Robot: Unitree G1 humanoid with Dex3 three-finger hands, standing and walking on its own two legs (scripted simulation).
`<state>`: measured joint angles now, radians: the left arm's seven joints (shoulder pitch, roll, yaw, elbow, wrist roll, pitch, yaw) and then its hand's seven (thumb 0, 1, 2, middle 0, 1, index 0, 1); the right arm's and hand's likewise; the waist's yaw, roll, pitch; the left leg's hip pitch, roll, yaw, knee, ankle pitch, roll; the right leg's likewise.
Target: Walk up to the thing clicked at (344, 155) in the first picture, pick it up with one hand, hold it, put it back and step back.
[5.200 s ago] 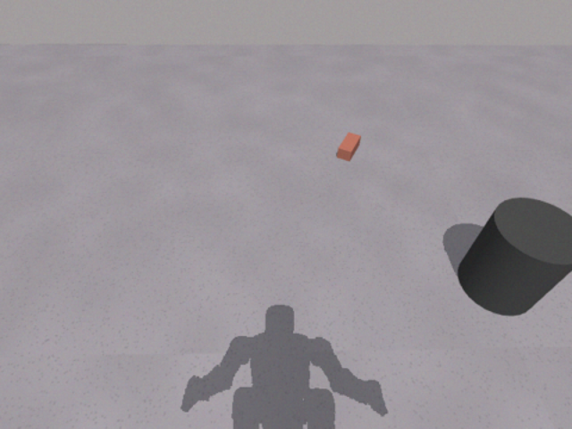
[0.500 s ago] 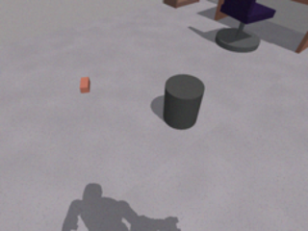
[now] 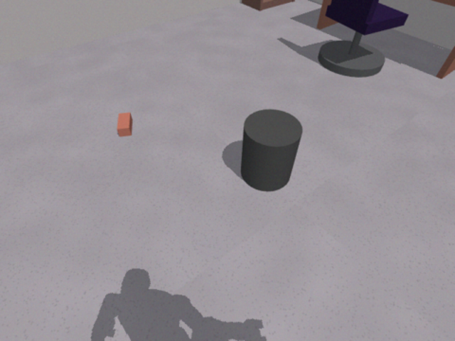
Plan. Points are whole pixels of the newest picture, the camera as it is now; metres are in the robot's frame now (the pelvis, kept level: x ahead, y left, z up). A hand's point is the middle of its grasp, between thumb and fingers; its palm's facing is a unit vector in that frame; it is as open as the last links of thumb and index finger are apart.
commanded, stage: stand
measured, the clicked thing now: (125, 124) +1.57 +0.73 -0.75
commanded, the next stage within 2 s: walk up in 0.56 s
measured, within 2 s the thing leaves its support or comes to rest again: neither
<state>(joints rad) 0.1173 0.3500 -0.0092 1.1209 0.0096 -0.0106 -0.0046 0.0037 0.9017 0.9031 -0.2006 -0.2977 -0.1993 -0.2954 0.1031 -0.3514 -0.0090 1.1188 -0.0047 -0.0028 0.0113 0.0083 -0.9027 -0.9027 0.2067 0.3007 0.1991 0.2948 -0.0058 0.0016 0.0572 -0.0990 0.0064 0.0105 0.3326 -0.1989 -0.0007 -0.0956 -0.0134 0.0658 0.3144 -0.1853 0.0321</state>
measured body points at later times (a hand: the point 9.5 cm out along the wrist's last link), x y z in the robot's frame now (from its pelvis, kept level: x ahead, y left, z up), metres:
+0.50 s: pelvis +0.00 +0.00 +0.00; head +0.01 +0.00 +0.45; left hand +0.07 +0.30 -0.13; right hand +0.07 -0.30 -0.13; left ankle -0.01 +0.12 -0.75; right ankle -0.01 -0.14 -0.75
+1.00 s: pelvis -0.02 +0.00 -0.02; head +0.02 +0.03 +0.42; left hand +0.02 +0.33 -0.15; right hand +0.12 -0.32 -0.12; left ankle -0.04 +0.13 -0.75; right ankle -0.01 -0.14 -0.75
